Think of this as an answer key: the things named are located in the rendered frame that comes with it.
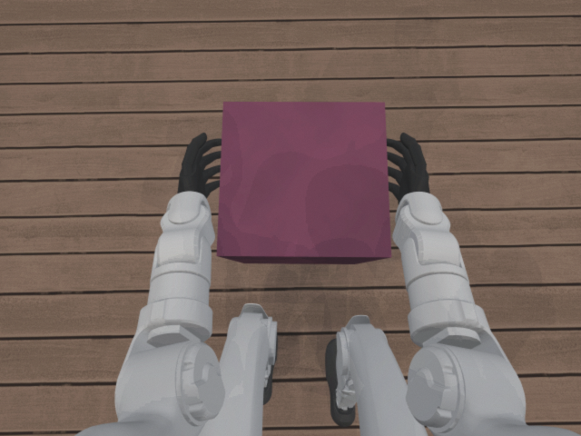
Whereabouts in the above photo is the left robot hand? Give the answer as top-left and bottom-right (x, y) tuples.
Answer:
(178, 133), (222, 199)

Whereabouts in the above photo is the right robot thigh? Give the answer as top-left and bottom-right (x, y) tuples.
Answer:
(336, 323), (428, 436)

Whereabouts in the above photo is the right robot hand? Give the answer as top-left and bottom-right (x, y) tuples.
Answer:
(387, 133), (430, 203)

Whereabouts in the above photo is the right robot upper arm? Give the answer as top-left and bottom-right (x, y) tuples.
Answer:
(406, 343), (581, 436)

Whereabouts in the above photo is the carton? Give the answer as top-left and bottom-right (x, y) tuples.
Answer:
(217, 102), (391, 264)

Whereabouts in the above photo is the left robot thigh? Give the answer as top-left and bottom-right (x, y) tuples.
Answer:
(198, 312), (277, 436)

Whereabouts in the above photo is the robot thigh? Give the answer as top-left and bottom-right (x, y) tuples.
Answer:
(336, 323), (428, 436)
(198, 312), (277, 436)

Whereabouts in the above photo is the left robot upper arm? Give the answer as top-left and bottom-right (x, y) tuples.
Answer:
(74, 340), (225, 436)

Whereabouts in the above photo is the robot left forearm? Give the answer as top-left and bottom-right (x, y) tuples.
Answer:
(114, 191), (215, 418)

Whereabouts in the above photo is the robot right forearm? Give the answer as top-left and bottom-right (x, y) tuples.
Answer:
(392, 192), (526, 400)

